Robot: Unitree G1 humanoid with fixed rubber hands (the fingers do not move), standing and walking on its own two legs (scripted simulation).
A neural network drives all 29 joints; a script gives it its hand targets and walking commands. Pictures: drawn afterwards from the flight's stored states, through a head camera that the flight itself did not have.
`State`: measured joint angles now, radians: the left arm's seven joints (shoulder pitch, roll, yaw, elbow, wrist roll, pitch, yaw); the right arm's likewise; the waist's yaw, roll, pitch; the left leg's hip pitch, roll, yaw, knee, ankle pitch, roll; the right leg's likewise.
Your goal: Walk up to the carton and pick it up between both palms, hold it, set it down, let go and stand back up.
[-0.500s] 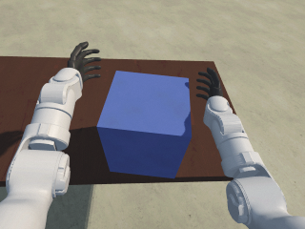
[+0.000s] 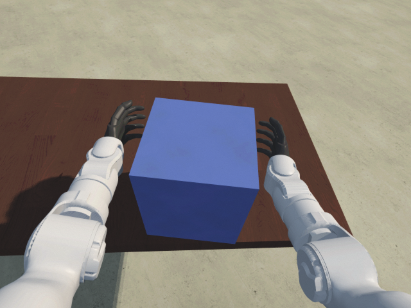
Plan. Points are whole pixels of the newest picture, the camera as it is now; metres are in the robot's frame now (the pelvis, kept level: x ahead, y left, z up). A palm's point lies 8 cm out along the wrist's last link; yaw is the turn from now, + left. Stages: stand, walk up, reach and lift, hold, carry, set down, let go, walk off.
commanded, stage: reach and lift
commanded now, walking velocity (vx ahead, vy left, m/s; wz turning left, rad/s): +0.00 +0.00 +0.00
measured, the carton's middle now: (197, 174) +0.40 +0.01 +0.01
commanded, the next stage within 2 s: none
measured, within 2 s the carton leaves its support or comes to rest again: neither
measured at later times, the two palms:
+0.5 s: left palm (130, 146) +0.45 +0.16 +0.05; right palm (268, 156) +0.41 -0.15 +0.05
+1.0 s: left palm (129, 148) +0.44 +0.16 +0.05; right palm (270, 159) +0.40 -0.14 +0.06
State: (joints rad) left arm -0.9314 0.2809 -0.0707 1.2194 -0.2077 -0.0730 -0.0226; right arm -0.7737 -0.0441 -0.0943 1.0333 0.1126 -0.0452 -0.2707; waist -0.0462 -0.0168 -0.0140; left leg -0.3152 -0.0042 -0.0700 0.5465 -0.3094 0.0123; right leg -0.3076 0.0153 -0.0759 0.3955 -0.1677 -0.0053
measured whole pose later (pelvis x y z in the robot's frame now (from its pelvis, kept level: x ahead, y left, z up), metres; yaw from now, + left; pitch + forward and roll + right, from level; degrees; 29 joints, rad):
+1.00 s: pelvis +0.01 +0.01 +0.00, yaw +0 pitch +10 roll -3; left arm -0.89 0.12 0.41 1.24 0.31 -0.25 -0.05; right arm -0.76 0.10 -0.54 1.09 -0.29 -0.33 -0.18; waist -0.05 -0.03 -0.06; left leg -0.42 0.00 -0.07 0.54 -0.30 0.02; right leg -0.39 0.02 -0.08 0.36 -0.15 0.00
